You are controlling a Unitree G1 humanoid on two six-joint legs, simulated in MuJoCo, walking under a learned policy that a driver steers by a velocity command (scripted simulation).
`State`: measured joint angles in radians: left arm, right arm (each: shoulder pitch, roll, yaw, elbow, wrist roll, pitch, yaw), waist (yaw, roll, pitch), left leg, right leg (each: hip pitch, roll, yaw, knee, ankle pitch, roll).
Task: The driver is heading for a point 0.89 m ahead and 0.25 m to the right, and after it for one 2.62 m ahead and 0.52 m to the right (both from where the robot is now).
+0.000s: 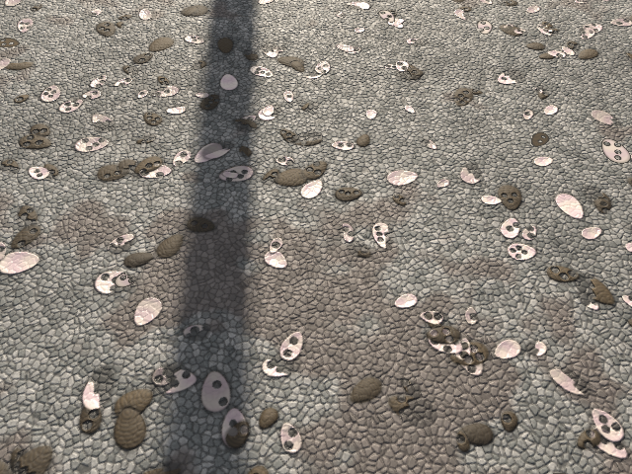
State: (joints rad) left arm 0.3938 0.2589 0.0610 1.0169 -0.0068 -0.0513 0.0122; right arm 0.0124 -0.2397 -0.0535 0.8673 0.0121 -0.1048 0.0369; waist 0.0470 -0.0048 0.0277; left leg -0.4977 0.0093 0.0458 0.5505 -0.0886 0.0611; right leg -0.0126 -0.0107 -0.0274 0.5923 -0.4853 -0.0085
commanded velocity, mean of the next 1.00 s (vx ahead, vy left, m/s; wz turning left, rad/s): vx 0.16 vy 0.00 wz -0.39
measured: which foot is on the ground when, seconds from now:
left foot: down 0.00-0.46, up 0.48-0.92, down 0.94-1.00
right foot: up 0.00-0.44, down 0.46-0.94, up 0.96-1.00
